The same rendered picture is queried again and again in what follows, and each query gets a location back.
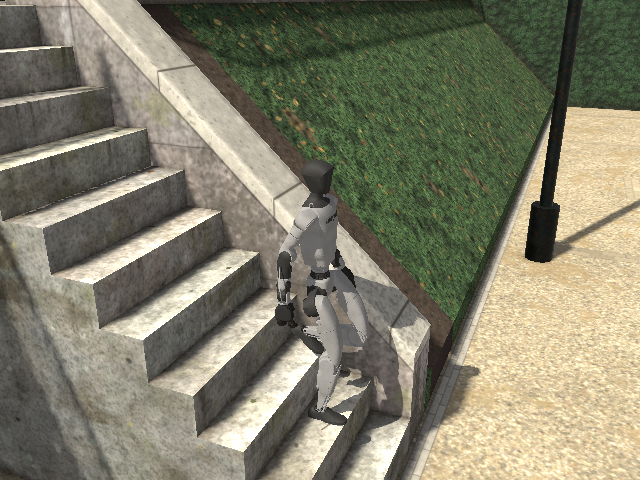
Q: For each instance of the left robot hand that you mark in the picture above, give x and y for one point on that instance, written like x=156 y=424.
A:
x=349 y=274

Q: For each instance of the right robot hand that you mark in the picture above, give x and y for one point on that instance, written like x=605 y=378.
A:
x=284 y=314

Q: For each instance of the robot left upper arm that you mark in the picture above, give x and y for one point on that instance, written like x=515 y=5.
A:
x=332 y=197

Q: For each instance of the right robot thigh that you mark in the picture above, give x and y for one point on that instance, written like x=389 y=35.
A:
x=328 y=328

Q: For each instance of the robot right foot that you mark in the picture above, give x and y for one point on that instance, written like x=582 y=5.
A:
x=329 y=416

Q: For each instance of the robot right upper arm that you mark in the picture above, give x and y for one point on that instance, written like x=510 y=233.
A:
x=302 y=224

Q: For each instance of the right robot forearm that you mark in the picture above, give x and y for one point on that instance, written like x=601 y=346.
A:
x=283 y=262

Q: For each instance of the left robot forearm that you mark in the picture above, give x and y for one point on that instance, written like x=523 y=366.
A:
x=338 y=262

